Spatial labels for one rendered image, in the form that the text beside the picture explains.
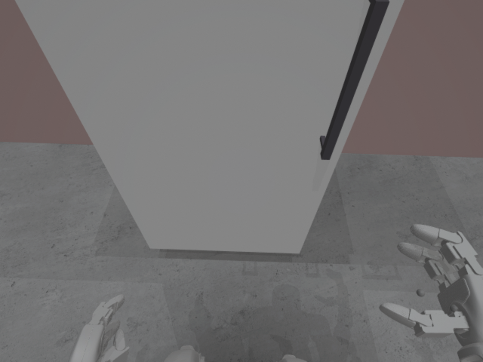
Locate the robot right forearm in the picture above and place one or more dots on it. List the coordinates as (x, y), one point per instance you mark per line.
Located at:
(471, 353)

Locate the fridge door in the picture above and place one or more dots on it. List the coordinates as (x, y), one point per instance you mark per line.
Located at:
(208, 114)

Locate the handle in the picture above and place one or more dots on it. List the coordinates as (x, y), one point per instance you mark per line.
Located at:
(371, 26)

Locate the robot left hand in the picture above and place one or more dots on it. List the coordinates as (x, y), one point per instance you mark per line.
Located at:
(93, 338)

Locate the robot right hand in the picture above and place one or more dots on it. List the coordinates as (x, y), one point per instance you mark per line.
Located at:
(466, 292)

